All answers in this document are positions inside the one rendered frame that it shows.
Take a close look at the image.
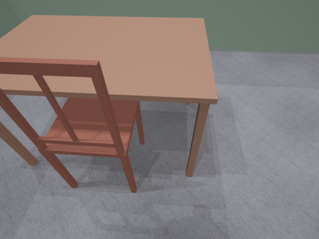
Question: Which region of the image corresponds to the chair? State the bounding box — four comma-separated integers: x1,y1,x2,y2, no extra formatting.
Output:
0,57,145,193

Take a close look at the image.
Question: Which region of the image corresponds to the table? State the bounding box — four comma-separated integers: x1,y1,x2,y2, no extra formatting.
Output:
0,15,218,177

